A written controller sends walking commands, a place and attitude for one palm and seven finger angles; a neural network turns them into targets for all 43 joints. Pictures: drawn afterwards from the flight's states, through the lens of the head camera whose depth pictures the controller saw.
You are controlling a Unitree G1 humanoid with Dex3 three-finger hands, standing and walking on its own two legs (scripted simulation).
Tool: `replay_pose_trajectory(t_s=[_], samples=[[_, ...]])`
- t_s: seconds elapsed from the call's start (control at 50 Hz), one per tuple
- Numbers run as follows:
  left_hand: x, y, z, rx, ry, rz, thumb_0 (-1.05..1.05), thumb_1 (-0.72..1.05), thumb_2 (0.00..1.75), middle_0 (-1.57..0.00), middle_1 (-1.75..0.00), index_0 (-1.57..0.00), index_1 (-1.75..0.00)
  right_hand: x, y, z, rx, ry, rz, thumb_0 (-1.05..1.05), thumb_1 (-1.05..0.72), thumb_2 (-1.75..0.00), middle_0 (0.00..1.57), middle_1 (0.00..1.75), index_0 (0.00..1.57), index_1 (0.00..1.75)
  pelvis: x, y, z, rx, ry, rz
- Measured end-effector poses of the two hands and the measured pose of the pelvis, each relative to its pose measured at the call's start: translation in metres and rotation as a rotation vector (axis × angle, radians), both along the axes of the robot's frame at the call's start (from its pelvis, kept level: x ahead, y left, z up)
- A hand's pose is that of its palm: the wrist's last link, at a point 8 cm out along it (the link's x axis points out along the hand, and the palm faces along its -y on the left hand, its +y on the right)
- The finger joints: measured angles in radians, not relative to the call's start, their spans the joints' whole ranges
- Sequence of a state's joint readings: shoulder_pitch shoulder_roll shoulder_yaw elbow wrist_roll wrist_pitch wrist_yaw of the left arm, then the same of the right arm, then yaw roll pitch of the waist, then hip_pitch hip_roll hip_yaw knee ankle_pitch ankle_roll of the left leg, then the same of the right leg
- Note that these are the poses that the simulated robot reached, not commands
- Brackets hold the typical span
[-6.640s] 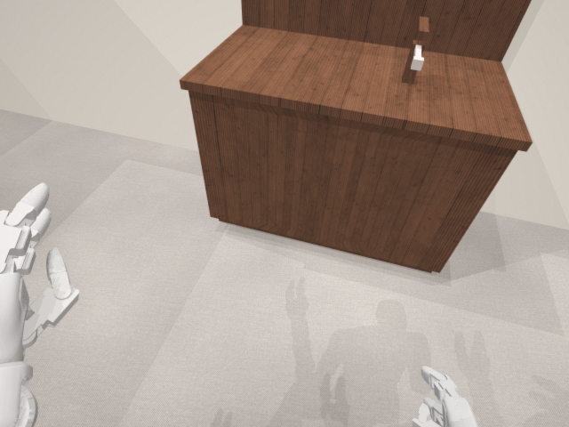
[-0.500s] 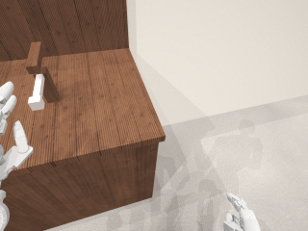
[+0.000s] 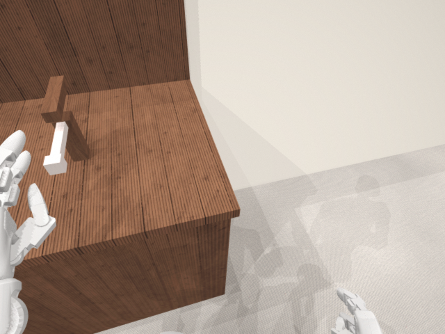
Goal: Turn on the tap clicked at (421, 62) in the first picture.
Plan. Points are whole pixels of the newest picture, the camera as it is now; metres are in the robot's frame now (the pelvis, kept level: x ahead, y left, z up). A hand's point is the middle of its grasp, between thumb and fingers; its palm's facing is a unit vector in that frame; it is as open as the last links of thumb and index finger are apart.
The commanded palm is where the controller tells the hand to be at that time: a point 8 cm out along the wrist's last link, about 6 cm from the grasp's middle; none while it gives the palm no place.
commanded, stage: come to a stop and stand still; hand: left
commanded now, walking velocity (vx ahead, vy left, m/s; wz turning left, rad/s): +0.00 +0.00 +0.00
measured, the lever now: (55, 164) +0.37 +0.35 +0.10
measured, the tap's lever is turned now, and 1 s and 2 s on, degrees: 0 0 0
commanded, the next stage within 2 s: look again from close up in 1.12 s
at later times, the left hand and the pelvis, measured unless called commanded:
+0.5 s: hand out of the picture +0.24 +0.35 +0.18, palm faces +0.42 -0.85 -0.32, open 7.4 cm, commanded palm +0.18 +0.36 +0.19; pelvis +0.01 +0.09 +0.00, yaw -2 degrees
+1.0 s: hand (13, 190) +0.26 +0.32 +0.17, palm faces +0.38 -0.86 -0.34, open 7.4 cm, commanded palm +0.20 +0.35 +0.19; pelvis +0.03 +0.07 +0.01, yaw -1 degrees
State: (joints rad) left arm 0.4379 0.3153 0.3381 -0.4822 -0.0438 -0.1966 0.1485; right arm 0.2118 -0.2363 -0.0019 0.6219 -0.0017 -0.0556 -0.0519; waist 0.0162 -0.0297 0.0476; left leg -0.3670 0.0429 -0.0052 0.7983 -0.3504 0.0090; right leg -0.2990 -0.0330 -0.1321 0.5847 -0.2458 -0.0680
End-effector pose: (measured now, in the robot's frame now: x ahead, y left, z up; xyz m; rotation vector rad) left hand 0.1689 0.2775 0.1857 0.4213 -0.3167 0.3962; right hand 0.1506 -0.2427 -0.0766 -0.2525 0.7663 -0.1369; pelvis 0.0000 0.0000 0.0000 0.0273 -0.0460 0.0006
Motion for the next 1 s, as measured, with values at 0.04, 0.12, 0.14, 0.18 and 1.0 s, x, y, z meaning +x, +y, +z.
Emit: replay_pose_trajectory(t_s=[0.04, 0.12, 0.14, 0.18, 1.0], samples=[[0.005, 0.006, 0.007, 0.047, -0.016, -0.016, 0.01, 0.89, 0.90, -0.21, -0.30, -0.21, -0.30, 0.006, 0.003, 0.007, -0.031, -0.032, 0.009, 0.01, -0.91, -0.90, 0.20, 0.30, 0.20, 0.30, 0.001, 0.005, 0.001, -0.004, 0.002, -0.003], [0.030, 0.051, 0.027, 0.105, -0.112, 0.010, 0.01, 0.88, 0.90, -0.22, -0.30, -0.21, -0.30, 0.013, 0.021, 0.015, -0.023, -0.087, 0.029, 0.01, -0.91, -0.90, 0.20, 0.30, 0.20, 0.30, -0.003, 0.022, 0.002, -0.024, 0.015, -0.026], [0.034, 0.059, 0.028, 0.093, -0.122, 0.011, 0.01, 0.89, 0.90, -0.21, -0.30, -0.21, -0.30, 0.014, 0.027, 0.017, -0.014, -0.104, 0.025, 0.01, -0.91, -0.90, 0.20, 0.30, 0.20, 0.30, -0.004, 0.028, 0.002, -0.034, 0.014, -0.027], [0.039, 0.066, 0.025, 0.065, -0.116, -0.015, 0.01, 0.89, 0.90, -0.21, -0.30, -0.21, -0.30, 0.012, 0.040, 0.022, 0.011, -0.123, 0.007, 0.01, -0.91, -0.90, 0.20, 0.30, 0.20, 0.30, -0.004, 0.040, 0.004, -0.025, 0.006, -0.041], [0.049, 0.083, -0.006, 0.001, 0.025, -0.055, 0.01, 0.89, 0.90, -0.21, -0.30, -0.21, -0.30, 0.042, 0.084, 0.024, 0.013, -0.056, 0.002, 0.01, -0.90, -0.90, 0.20, 0.30, 0.21, 0.30, 0.033, 0.074, 0.009, -0.055, 0.020, -0.028]])
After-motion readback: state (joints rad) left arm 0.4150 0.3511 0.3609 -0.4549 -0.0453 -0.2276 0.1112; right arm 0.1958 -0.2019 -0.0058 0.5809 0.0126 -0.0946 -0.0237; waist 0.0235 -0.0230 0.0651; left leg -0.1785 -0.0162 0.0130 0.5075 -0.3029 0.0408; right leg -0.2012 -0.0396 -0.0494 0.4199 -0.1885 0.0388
